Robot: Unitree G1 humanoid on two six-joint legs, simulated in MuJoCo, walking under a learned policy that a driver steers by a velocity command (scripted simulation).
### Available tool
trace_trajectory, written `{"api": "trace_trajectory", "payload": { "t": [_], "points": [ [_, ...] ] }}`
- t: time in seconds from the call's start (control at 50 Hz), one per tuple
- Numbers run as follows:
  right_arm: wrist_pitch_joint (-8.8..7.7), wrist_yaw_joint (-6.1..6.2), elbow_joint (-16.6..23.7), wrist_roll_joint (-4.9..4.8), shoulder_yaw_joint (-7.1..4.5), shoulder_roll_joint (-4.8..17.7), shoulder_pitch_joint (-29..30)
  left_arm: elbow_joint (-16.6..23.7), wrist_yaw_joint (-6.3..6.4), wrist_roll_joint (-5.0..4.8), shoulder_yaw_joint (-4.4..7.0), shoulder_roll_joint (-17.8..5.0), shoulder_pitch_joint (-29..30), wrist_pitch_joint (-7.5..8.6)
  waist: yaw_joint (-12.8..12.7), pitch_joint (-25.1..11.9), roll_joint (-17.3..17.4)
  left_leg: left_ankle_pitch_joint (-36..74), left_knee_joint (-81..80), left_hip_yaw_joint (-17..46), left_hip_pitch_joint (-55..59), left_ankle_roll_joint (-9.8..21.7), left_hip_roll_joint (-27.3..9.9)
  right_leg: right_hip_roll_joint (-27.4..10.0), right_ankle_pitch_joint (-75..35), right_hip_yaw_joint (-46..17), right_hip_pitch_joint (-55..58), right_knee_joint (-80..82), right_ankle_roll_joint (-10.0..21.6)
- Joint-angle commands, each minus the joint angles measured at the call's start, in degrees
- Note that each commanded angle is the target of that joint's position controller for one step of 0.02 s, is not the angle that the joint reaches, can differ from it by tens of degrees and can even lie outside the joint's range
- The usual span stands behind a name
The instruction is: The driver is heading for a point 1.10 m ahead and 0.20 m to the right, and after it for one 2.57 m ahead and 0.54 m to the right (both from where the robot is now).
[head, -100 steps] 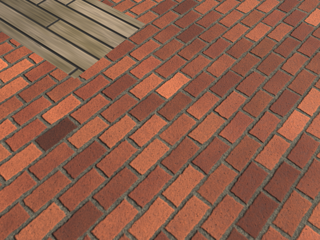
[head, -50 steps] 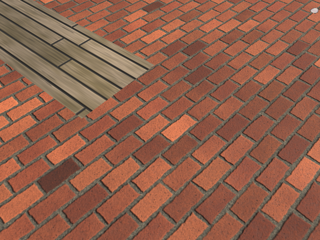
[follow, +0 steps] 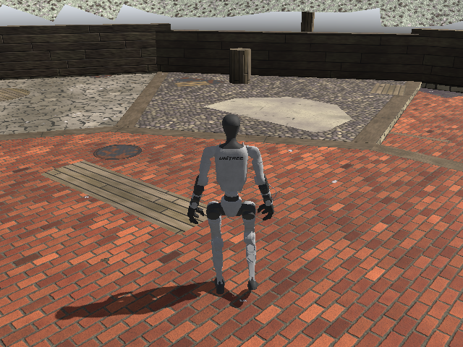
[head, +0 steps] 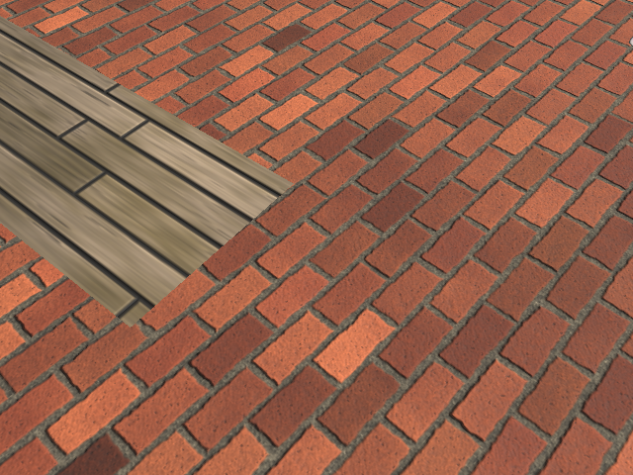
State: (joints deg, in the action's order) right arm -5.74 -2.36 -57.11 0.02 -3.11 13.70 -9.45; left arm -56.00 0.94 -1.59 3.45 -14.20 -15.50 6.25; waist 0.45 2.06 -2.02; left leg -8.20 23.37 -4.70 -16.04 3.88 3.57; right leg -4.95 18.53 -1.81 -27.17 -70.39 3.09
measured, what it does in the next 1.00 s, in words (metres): walks ahead: right foot, then left foot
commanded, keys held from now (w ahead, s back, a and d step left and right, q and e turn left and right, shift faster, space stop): w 1.00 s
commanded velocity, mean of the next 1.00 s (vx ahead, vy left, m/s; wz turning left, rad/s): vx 0.50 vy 0.00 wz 0.00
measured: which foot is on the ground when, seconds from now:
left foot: down 0.00-0.38, up 0.40-0.92, down 0.94-1.00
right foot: up 0.00-0.34, down 0.36-0.94, up 0.96-1.00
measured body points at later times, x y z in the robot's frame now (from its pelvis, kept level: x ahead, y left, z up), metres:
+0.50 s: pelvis +0.30 -0.07 +0.00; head +0.33 -0.08 +0.44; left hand +0.42 +0.19 -0.12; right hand +0.32 -0.34 -0.15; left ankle +0.18 +0.07 -0.64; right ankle +0.37 -0.15 -0.74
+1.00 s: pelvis +0.58 -0.01 -0.01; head +0.61 +0.00 +0.43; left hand +0.56 +0.25 -0.16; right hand +0.76 -0.27 -0.12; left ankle +0.68 +0.08 -0.74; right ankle +0.40 -0.15 -0.67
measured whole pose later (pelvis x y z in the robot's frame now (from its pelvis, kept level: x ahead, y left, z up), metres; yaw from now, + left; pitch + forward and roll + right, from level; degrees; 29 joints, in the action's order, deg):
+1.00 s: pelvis +0.58 -0.01 -0.01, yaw +0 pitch +2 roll -1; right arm -5.8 -1.9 -51.0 -0.6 -3.4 14.1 -2.3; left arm -57.8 0.2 -1.0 3.3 -14.6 -20.8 4.3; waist -1.9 1.9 -0.7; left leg -7.8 32.6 -3.1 -27.2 3.0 0.0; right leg -0.4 27.9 -1.4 -9.9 -54.0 1.2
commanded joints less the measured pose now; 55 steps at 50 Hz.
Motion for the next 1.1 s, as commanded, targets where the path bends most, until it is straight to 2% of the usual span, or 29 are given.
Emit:
{"api": "trace_trajectory", "payload": {
  "t": [0.02, 0.1, 0.18, 0.26, 0.32, 0.34, 0.36, 0.38, 0.4, 0.42, 0.44, 0.46, 0.48, 0.5, 0.52, 0.56, 0.64, 0.72, 0.82, 0.88, 0.92, 0.94, 0.96, 0.98, 1.0, 1.02, 1.04, 1.06, 1.1],
  "points": [
    [-1.23, 0.4, 1.8, 0.08, -0.37, 4.8, 0.7, 2.4, 0.45, 0.09, 1.05, -2.2, -4.7, -1.02, -2.7, -1.7, 5.4, 1.3, -16.6, 16.7, 2.3, 10.7, -16.2, -5.2, -2.9, -2.6, -6.0, 3.7, -0.1],
    [-0.86, 2.16, 0.8, 0.09, -0.82, 7.7, -4.1, 6.3, 0.18, 1.36, 1.24, -3.4, 5.4, -1.19, -0.7, 1.0, 3.8, 5.4, -18.3, 13.0, 4.2, 10.3, -15.6, -5.4, -15.5, -1.4, -13.4, 17.4, -2.5],
    [-0.44, 2.69, 0.1, -0.66, -0.85, 8.7, -8.9, 8.8, -0.93, 0.92, 0.3, -2.1, 14.4, -0.7, 2.4, 1.8, 4.0, 7.7, -18.1, 8.1, 6.2, 7.8, -13.3, -1.9, -25.1, 2.1, -9.4, 32.3, -2.7],
    [0.66, 2.79, -1.7, -1.14, -1.16, 9.3, -13.8, 11.4, -2.37, 0.34, -0.21, -2.7, 20.6, -0.41, 4.2, 3.2, 4.3, 8.2, -14.5, 8.6, 15.4, 7.3, -16.6, -0.6, -22.1, 2.0, -11.5, 38.7, -1.7],
    [1.69, 2.99, -1.8, -1.13, -1.77, 10.5, -13.3, 12.1, -3.19, 0.23, 0.38, -5.0, 18.7, 0.02, 1.6, 1.3, 6.2, 18.3, -9.0, 9.0, 20.5, 5.7, -18.7, 1.2, -15.4, 2.7, -6.8, 41.3, 0.6],
    [2.0, 3.0, -1.4, -1.1, -1.88, 10.9, -12.0, 11.1, -3.19, 0.32, 1.19, -6.7, 14.1, 0.15, -1.3, -1.7, 7.0, 28.4, -3.5, 7.7, 20.6, 4.8, -17.8, 3.1, -14.2, 4.4, 0.2, 42.1, 1.7],
    [2.32, 2.99, -0.9, -0.85, -1.42, 9.7, -11.2, 8.1, -2.9, 0.42, 2.68, -9.3, 4.3, 0.13, -5.8, -7.5, 6.4, 34.4, 7.5, 5.4, 17.6, 3.3, -14.8, 4.5, -15.1, 5.4, 13.2, 42.3, 3.5],
    [2.28, 3.01, 0.6, 0.19, -0.42, 7.6, -11.8, 5.7, -2.34, 1.17, 3.97, -13.8, -7.0, 0.01, -9.2, -16.5, 0.9, 21.0, 25.6, 2.7, 5.5, 1.2, -11.3, -5.3, -16.6, -5.7, 31.9, 40.1, 7.3],
    [0.91, 2.36, 0.8, -0.08, 1.76, -0.4, -19.0, 4.1, -2.68, 1.47, 4.61, -17.4, -10.4, -0.34, -5.1, -24.1, -14.9, -17.6, 45.6, 3.5, -17.6, -2.3, 0.0, -17.9, -3.7, -34.4, 50.6, 47.9, 16.4],
    [-0.58, 2.04, 0.1, -1.45, 0.54, 5.4, -15.9, 4.7, -2.72, 1.16, 2.97, -11.7, -9.9, -0.3, -6.9, -23.7, -10.3, -24.1, 53.1, 11.8, -24.2, -1.3, -2.0, -17.3, 1.5, -39.8, 50.6, 52.5, 15.1],
    [-1.48, 1.87, 2.0, -2.71, -0.35, 8.6, -10.2, 5.6, -2.47, 1.0, 2.15, -9.2, -4.7, -0.12, -6.3, -15.0, -7.7, -19.8, 54.4, 10.9, -28.3, -0.3, -5.0, -15.5, -1.9, -30.7, 43.4, 53.0, 12.4],
    [-1.76, 2.25, 2.7, -2.6, -0.35, 8.5, -6.9, 6.8, -2.39, 1.34, 1.64, -8.0, -0.1, 0.0, -4.7, -10.4, -2.5, -14.4, 52.1, 9.3, -26.5, -0.2, -8.1, -13.5, -8.8, -23.5, 34.6, 54.3, 11.2],
    [-1.34, 2.74, 2.9, -1.46, -0.83, 8.1, -4.3, 7.0, -2.72, 1.94, 1.09, -6.0, 2.9, 0.12, -3.0, -6.2, 1.1, -10.9, 48.2, 8.7, -23.7, 0.1, -9.9, -10.6, -14.5, -17.7, 26.6, 56.3, 9.5],
    [-0.57, 2.8, 2.7, -1.39, -0.94, 6.9, -6.7, 6.9, -2.77, 2.5, 0.89, -5.6, 4.2, 0.4, -0.5, -6.3, -2.4, -8.6, 46.1, 9.4, -20.0, -0.1, -11.5, -10.2, -16.9, -15.1, 22.7, 57.7, 10.0],
    [0.22, 2.82, 2.3, -1.23, -0.85, 5.8, -7.8, 6.6, -3.0, 2.33, 0.79, -4.8, 4.1, 0.57, 0.2, -5.7, -2.1, -8.1, 44.3, 9.4, -18.0, -0.4, -12.0, -9.4, -17.9, -13.6, 20.4, 59.3, 10.3],
    [1.25, 2.92, 2.5, -1.2, -0.86, 4.5, -7.2, 5.5, -2.72, 1.93, 0.96, -5.7, 2.5, 0.79, 1.0, -3.9, -1.3, -6.6, 40.2, 8.7, -18.4, -1.1, -12.5, -8.5, -18.3, -10.2, 18.0, 61.7, 10.7],
    [1.51, 2.79, 5.4, -0.2, -1.09, 4.6, 1.0, 4.1, -1.34, 1.77, 1.42, -7.6, -1.3, 0.24, -0.5, -1.0, -0.3, 4.8, 27.6, 8.0, -24.9, -3.0, -12.6, -7.8, -20.4, -6.1, 19.6, 64.0, 10.1],
    [0.99, 2.13, 7.5, -0.54, -0.56, 3.5, 8.8, 2.7, -0.7, 1.2, 1.44, -8.1, -4.6, -0.14, -2.8, 0.9, -1.0, 14.3, 14.9, 5.5, -22.2, -3.2, -10.2, -5.7, -19.2, -1.6, 20.1, 64.7, 8.1],
    [0.39, 0.77, 10.4, -1.15, -0.08, 3.8, 15.8, 0.1, -0.45, 0.75, 1.84, -8.6, -8.9, -1.25, -4.6, 3.2, -1.4, 11.3, 7.8, 5.1, -23.7, -1.8, -8.7, -8.9, -20.6, -1.4, 28.7, 61.5, 7.7],
    [-0.2, 0.01, 10.8, -1.31, -0.7, 5.8, 13.6, -0.1, -0.09, 0.57, 2.39, -9.7, -7.6, -2.08, -2.1, 1.3, -2.8, 5.1, 5.5, 4.0, -18.4, 0.3, -7.0, -10.6, -30.6, -1.6, 32.5, 56.5, 6.3],
    [-0.32, 0.29, 6.9, -1.06, -2.83, 9.4, 0.7, 0.5, 0.0, 0.61, 2.09, -9.1, -5.4, -2.66, 4.6, -6.4, -3.0, 4.8, 4.3, 0.9, 0.3, 2.8, -3.3, -7.0, -46.4, 1.6, 29.7, 42.0, 4.1],
    [-0.25, 0.82, 4.2, -0.41, -4.22, 13.4, -10.3, 1.7, 0.06, 1.37, 1.2, -7.5, -5.6, -2.68, 8.3, -14.5, 1.0, 5.7, 6.6, 9.4, 18.3, 6.2, -10.9, -3.8, -35.9, 4.0, 18.7, 25.9, 2.0],
    [0.25, 0.95, 2.7, -0.2, -5.32, 18.0, -16.3, 2.2, -0.67, 1.6, -0.85, -0.4, -12.4, -1.43, 5.5, -22.3, 15.3, -5.6, 1.6, 36.7, 39.5, 15.6, -24.6, 6.9, -3.7, 4.3, -5.7, 3.3, -2.4],
    [0.3, 0.89, 3.0, -0.6, -3.67, 13.2, -15.9, 1.6, -0.94, 0.7, -0.26, -3.6, -9.9, 0.1, 6.8, -23.6, 14.3, -11.0, -5.4, 46.3, 39.9, 15.1, -25.5, 7.2, 14.6, -4.6, -12.9, -4.5, -1.4],
    [0.11, 1.0, 3.7, -0.91, -2.83, 10.5, -10.8, 3.4, -1.17, -0.94, 0.9, -7.6, -4.5, 0.96, 6.0, -15.2, 12.0, -11.5, -6.2, 37.9, 32.9, 12.1, -23.7, 3.8, 11.3, -4.6, -17.9, -7.0, -0.2],
    [0.02, 1.03, 5.1, -0.7, -2.21, 8.8, -5.7, 4.4, -0.85, -1.06, 0.95, -8.0, -1.1, 1.19, 4.2, -10.0, 7.7, -7.5, -7.6, 30.6, 23.9, 10.4, -21.8, 0.4, 5.5, -2.7, -16.8, -4.7, 0.2],
    [-0.06, 0.77, 5.6, -0.03, -1.57, 6.7, -2.1, 4.5, -0.36, -0.08, 1.38, -7.7, 0.9, 0.85, 2.5, -5.8, 4.5, -3.4, -9.9, 25.1, 15.3, 9.3, -19.5, -1.6, 1.4, -1.8, -14.3, -1.2, 0.3],
    [-0.36, 0.69, 5.5, 0.64, -1.29, 5.9, -0.6, 4.5, -0.1, 0.21, 1.6, -6.7, -0.7, 0.09, 0.1, -4.9, 7.0, -0.8, -11.6, 22.1, 9.9, 9.1, -18.4, -3.4, -1.3, -2.4, -10.1, 1.6, 0.1],
    [-0.62, 0.58, 4.8, 0.4, -1.19, 5.5, -1.0, 4.0, -0.01, 0.45, 1.42, -4.3, -2.6, -1.29, -1.4, -3.7, 7.4, 1.9, -14.4, 17.8, 5.2, 9.4, -16.7, -4.3, -2.9, -2.1, -6.8, 5.1, -0.5]
  ]
}}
